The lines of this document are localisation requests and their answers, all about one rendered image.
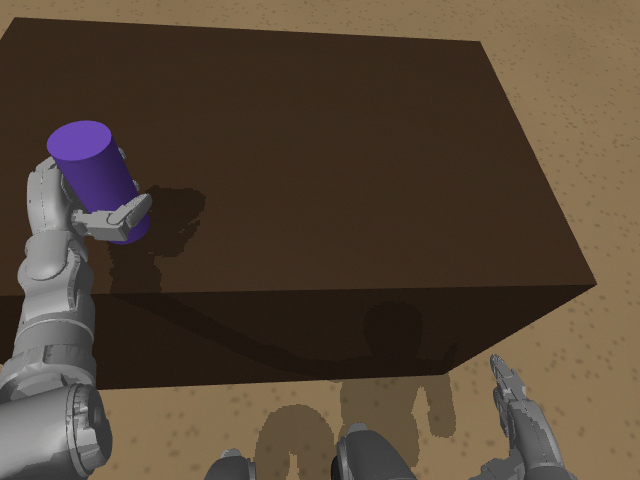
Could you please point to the left robot arm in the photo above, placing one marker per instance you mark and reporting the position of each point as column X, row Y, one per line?
column 52, row 420

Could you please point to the can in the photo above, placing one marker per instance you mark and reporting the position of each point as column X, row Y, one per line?
column 88, row 156

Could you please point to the right robot hand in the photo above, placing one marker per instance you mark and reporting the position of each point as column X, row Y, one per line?
column 532, row 442

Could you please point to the left robot hand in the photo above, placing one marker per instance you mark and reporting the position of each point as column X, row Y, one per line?
column 52, row 204

